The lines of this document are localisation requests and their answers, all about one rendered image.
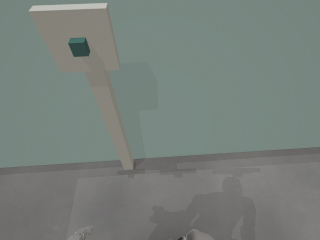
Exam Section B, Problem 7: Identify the left robot hand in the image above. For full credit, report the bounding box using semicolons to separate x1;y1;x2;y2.
68;226;94;240

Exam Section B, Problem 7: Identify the panel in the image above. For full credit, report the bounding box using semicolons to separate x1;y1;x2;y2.
28;3;134;170

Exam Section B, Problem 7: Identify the button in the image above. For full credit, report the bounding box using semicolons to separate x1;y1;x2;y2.
68;37;90;57

